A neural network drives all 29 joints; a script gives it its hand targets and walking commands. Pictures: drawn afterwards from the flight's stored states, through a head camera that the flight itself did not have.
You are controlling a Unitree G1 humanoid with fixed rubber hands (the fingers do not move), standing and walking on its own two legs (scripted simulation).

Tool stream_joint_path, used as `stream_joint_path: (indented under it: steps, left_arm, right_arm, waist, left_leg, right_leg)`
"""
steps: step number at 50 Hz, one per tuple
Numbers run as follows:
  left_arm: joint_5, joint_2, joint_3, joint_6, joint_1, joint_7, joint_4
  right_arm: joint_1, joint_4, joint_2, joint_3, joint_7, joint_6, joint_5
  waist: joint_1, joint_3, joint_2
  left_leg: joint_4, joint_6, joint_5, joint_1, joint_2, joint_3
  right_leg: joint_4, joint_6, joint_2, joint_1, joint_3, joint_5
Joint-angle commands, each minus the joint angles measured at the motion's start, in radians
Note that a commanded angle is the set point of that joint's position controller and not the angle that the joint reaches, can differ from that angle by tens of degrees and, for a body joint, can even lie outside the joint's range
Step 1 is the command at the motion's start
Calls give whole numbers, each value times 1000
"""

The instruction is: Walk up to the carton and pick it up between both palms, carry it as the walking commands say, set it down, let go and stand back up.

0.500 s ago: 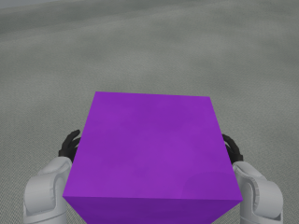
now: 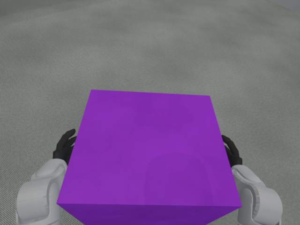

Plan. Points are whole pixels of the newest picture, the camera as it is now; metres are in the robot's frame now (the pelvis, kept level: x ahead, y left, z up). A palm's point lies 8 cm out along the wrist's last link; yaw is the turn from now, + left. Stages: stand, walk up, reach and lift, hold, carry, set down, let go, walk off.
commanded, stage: carry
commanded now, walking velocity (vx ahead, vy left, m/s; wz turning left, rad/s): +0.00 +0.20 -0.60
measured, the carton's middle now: (147, 165) +0.26 +0.01 +0.00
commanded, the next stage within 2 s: none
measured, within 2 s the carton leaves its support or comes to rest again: neither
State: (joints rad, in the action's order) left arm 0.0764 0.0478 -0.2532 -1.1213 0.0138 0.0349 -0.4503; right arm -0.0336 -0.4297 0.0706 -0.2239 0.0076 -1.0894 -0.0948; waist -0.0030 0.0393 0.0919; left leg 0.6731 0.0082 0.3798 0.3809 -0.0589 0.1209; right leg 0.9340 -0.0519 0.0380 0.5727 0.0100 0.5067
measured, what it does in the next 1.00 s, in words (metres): steps to the left, turning right: right foot, then left foot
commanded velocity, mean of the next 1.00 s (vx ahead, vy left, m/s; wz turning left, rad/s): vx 0.00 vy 0.20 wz -0.60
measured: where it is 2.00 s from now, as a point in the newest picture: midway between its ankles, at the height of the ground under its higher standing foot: outside the picture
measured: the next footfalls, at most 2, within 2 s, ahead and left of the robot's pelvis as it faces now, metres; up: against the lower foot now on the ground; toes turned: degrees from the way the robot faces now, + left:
right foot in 0.16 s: -0.01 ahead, -0.06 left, +0.00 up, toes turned -13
left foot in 0.48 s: +0.10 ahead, +0.24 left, +0.00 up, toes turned -10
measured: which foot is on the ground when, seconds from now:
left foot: down 0.00-0.16, up 0.18-0.46, down 0.48-0.80, up 0.82-1.00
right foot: up 0.00-0.14, down 0.16-0.48, up 0.50-0.76, down 0.78-1.00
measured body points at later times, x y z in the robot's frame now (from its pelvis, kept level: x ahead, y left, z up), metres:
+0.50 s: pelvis -0.01 +0.12 -0.01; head +0.02 +0.14 +0.44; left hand +0.30 +0.24 +0.05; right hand +0.18 -0.14 +0.06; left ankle +0.06 +0.25 -0.72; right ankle -0.05 -0.05 -0.72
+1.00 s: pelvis -0.01 +0.21 +0.01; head +0.01 +0.15 +0.45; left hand +0.32 +0.19 +0.06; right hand +0.06 -0.11 +0.04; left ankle +0.07 +0.34 -0.65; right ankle -0.08 +0.14 -0.72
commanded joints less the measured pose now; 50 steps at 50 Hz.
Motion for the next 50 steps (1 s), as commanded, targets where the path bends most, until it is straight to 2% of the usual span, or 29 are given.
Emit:
stream_joint_path:
  steps: [1, 3, 4, 5, 6, 7, 8, 9, 10, 12, 14, 19, 20, 21, 22, 23, 24, 27, 31, 34, 36, 37, 38, 39, 41, 42, 44, 48, 50]
  left_arm:
    - [242, -763, 890, 19, -497, 176, -189]
    - [248, -756, 892, 25, -532, 178, -186]
    - [234, -761, 866, 15, -498, 182, -142]
    - [221, -747, 861, 12, -473, 186, -123]
    - [227, -754, 845, 9, -481, 190, -123]
    - [236, -756, 829, 8, -450, 196, -63]
    - [238, -770, 810, 13, -412, 203, -43]
    - [229, -794, 825, 15, -428, 200, -8]
    - [208, -787, 805, 20, -391, 195, 20]
    - [207, -803, 782, 23, -432, 186, -9]
    - [205, -791, 809, 34, -477, 175, -78]
    - [214, -749, 830, 31, -547, 159, -182]
    - [214, -746, 843, 29, -538, 161, -204]
    - [207, -739, 841, 22, -529, 156, -182]
    - [206, -742, 864, 10, -532, 154, -167]
    - [181, -744, 860, 5, -513, 151, -147]
    - [181, -747, 860, -1, -496, 156, -130]
    - [243, -787, 892, 10, -597, 179, -129]
    - [280, -828, 901, 26, -586, 186, -143]
    - [266, -809, 888, 26, -582, 180, -159]
    - [229, -785, 851, 22, -520, 182, -114]
    - [209, -778, 820, 19, -474, 184, -97]
    - [212, -767, 817, 18, -457, 193, -73]
    - [213, -749, 806, 28, -417, 197, -50]
    - [205, -792, 774, 39, -400, 198, -18]
    - [219, -807, 782, 45, -469, 192, -58]
    - [204, -841, 779, 46, -473, 188, -90]
    - [203, -777, 787, 52, -469, 179, -167]
    - [179, -751, 783, 41, -420, 169, -149]
  right_arm:
    - [413, -200, 655, 787, 153, -3, -151]
    - [400, -201, 647, 796, 153, -6, -143]
    - [390, -204, 640, 808, 148, -16, -145]
    - [353, -206, 600, 808, 147, -20, -124]
    - [376, -202, 621, 819, 149, -29, -139]
    - [402, -214, 629, 826, 147, -27, -140]
    - [406, -207, 642, 838, 148, -28, -146]
    - [404, -196, 632, 813, 154, -27, -142]
    - [474, -240, 630, 818, 159, -28, -166]
    - [490, -208, 686, 813, 171, -30, -189]
    - [551, -248, 695, 839, 190, -14, -221]
    - [466, -154, 726, 820, 185, -22, -220]
    - [477, -189, 718, 825, 188, -19, -224]
    - [417, -141, 713, 800, 181, -19, -203]
    - [394, -108, 688, 772, 185, -20, -177]
    - [378, -79, 683, 767, 183, -22, -175]
    - [358, -69, 703, 757, 179, -28, -167]
    - [427, -129, 697, 746, 175, -5, -153]
    - [426, -193, 690, 739, 158, 5, -137]
    - [417, -237, 677, 771, 156, 3, -144]
    - [362, -206, 663, 792, 152, -7, -136]
    - [345, -207, 645, 800, 152, -14, -132]
    - [376, -211, 652, 801, 149, -15, -121]
    - [400, -243, 632, 839, 153, -5, -128]
    - [473, -267, 667, 854, 154, -6, -171]
    - [556, -303, 682, 867, 161, 1, -203]
    - [609, -318, 738, 892, 168, 9, -230]
    - [489, -218, 719, 865, 169, -1, -225]
    - [437, -171, 703, 841, 167, -12, -209]
  waist:
    - [5, 244, -391]
    - [-6, 228, -386]
    - [-1, 257, -338]
    - [10, 236, -226]
    - [23, 247, -61]
    - [0, 238, 262]
    - [4, 236, 251]
    - [14, 235, 167]
    - [14, 211, 190]
    - [12, 229, 160]
    - [11, 227, 190]
    - [7, 211, 146]
    - [-7, 206, 147]
    - [-23, 242, -4]
    - [-34, 245, -281]
    - [-20, 248, -511]
    - [-5, 259, -499]
    - [-1, 232, -376]
    - [2, 251, -427]
    - [-10, 297, -406]
    - [-7, 316, -314]
    - [9, 331, -195]
    - [15, 299, 50]
    - [7, 243, 283]
    - [18, 255, 240]
    - [21, 248, 170]
    - [17, 293, 144]
    - [17, 298, 157]
    - [19, 276, 114]
  left_leg:
    - [-154, -103, -683, -234, -233, -92]
    - [-118, -81, -670, -251, -232, -60]
    - [-49, -77, -660, -247, -230, -45]
    - [89, -58, -612, -157, -205, 11]
    - [230, -11, -366, 58, -143, 18]
    - [354, 27, 218, 305, 3, 9]
    - [466, 16, 292, 350, -34, -146]
    - [478, 16, 228, 411, -43, -160]
    - [450, 31, 205, 413, -50, -151]
    - [393, 37, 148, 279, -44, -152]
    - [302, 53, 69, 165, -28, -124]
    - [41, 81, -3, 14, 38, -7]
    - [-73, 76, -65, -93, 31, -10]
    - [-212, 59, -100, -216, 13, -12]
    - [-348, 12, -140, -253, -198, -215]
    - [-378, -75, -269, -281, -365, -355]
    - [-345, -125, -371, -283, -393, -307]
    - [-304, -137, -388, -190, -297, -190]
    - [-224, -89, -502, -200, -261, 1]
    - [-176, -104, -491, -250, -292, -30]
    - [-114, -91, -375, -246, -277, -28]
    - [-17, -59, -295, -159, -244, -3]
    - [129, -7, -119, 69, -149, 44]
    - [254, 34, 230, 328, -48, 14]
    - [457, 37, 202, 424, -45, -102]
    - [482, 40, 146, 398, -59, -103]
    - [494, 52, 94, 406, -46, -88]
    - [417, 63, 44, 322, -22, -74]
    - [345, 69, 22, 248, -5, -53]
  right_leg:
    - [-25, 4, -32, -39, -141, -47]
    - [-143, 20, -60, -101, -173, -52]
    - [-254, 26, -51, -170, -164, -100]
    - [-445, 37, -25, -284, -102, -180]
    - [-527, 96, 122, -476, 139, -495]
    - [-548, 184, 382, -598, 506, -1119]
    - [-507, 239, 404, -619, 497, -1222]
    - [-460, 261, 388, -686, 425, -1211]
    - [-452, 256, 356, -670, 409, -1194]
    - [-470, 208, 301, -543, 341, -1077]
    - [-475, 164, 251, -405, 252, -883]
    - [-445, 131, 205, -309, 219, -674]
    - [-445, 100, 200, -212, 202, -481]
    - [-366, 72, 143, -159, 166, -361]
    - [-185, 26, 25, -58, 45, -179]
    - [102, -7, -68, 53, -101, 91]
    - [229, 1, -16, 77, -81, 138]
    - [241, 0, 11, 66, -93, 40]
    - [67, -6, -2, -56, -172, -61]
    - [-117, 10, -20, -143, -195, -26]
    - [-321, 30, -12, -246, -152, -41]
    - [-511, 38, 50, -360, -60, -185]
    - [-591, 102, 242, -496, 223, -474]
    - [-581, 186, 417, -596, 471, -923]
    - [-469, 244, 390, -693, 404, -1235]
    - [-431, 214, 323, -701, 317, -1260]
    - [-383, 157, 266, -741, 235, -1340]
    - [-404, 188, 247, -667, 215, -1170]
    - [-421, 182, 229, -581, 205, -1056]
